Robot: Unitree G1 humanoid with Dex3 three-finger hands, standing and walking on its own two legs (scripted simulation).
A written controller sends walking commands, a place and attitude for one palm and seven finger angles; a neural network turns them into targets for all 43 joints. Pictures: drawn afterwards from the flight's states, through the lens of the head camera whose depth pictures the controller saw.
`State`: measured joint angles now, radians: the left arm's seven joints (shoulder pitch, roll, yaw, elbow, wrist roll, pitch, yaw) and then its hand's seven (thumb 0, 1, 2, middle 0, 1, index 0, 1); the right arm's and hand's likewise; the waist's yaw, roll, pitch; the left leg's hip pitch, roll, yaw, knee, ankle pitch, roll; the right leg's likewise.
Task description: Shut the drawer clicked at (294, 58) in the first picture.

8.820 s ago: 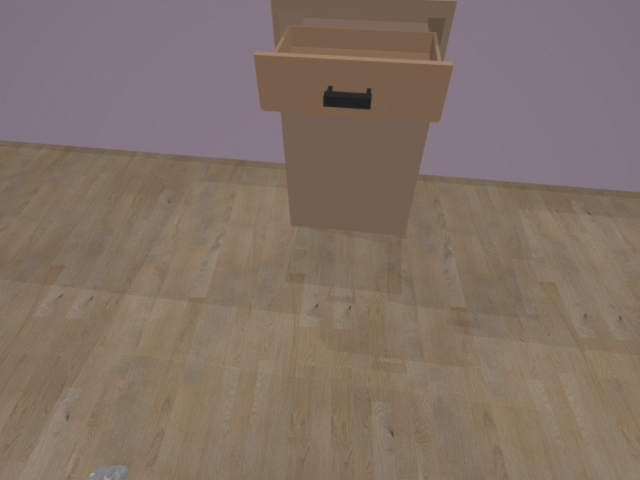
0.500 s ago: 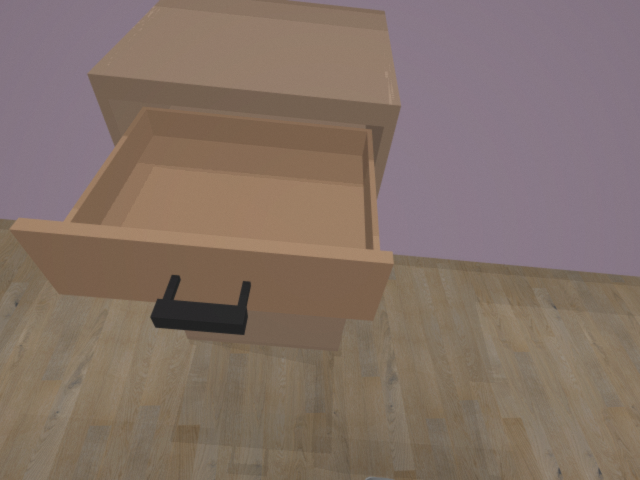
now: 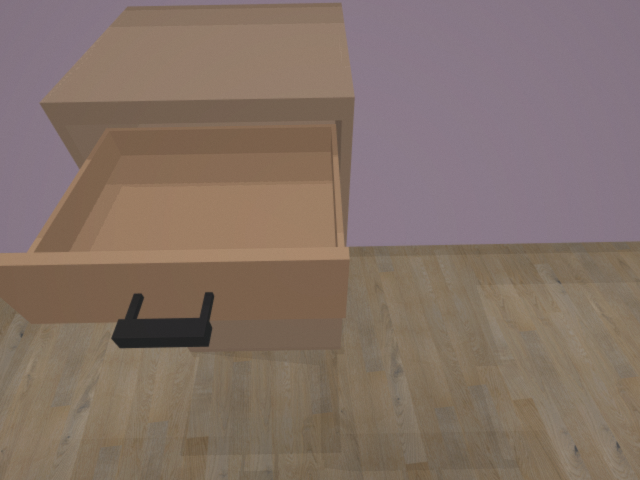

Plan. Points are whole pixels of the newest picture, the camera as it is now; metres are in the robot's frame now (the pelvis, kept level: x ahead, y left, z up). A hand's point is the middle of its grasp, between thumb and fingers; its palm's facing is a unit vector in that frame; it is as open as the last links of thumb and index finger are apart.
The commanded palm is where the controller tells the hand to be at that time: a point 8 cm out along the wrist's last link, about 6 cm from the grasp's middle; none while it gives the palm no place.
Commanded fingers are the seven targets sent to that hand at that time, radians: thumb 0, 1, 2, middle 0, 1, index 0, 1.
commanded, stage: come to a stop and stand still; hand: left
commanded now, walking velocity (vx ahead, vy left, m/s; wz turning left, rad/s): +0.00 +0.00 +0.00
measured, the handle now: (168, 316) +0.31 +0.21 +0.04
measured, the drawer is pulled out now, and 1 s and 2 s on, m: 0.30 0.30 0.30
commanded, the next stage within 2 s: look again from close up in 0.42 s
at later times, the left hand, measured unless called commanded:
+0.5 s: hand out of the picture +0.01 +0.15 -0.17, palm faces +0.00 -0.98 -0.19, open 7.4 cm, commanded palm none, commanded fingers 0.00 0.90 0.90 -0.20 -0.30 -0.20 -0.30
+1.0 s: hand out of the picture +0.00 +0.16 -0.17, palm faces +0.00 -0.98 -0.20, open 7.4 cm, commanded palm none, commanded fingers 0.00 0.90 0.90 -0.20 -0.30 -0.20 -0.30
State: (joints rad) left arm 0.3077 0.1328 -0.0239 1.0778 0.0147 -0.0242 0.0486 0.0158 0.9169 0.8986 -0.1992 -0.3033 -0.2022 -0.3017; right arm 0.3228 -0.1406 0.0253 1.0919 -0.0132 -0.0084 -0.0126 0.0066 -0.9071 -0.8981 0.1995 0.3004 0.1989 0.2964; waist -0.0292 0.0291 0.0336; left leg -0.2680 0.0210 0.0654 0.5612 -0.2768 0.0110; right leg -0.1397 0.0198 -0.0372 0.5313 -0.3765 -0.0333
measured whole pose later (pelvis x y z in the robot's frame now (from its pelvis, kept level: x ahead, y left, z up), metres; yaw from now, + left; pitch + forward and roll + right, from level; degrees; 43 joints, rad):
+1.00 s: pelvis +0.02 -0.01 +0.01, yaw -1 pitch -1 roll +1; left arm 0.32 0.16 -0.02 1.12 0.01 -0.02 0.04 0.01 0.91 0.90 -0.20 -0.30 -0.20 -0.30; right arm 0.25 -0.15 0.03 1.15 -0.01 -0.01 -0.03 0.01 -0.92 -0.90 0.20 0.30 0.20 0.30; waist 0.00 -0.02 0.03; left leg -0.18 0.02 0.08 0.42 -0.23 -0.01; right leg -0.07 0.02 -0.02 0.41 -0.33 -0.04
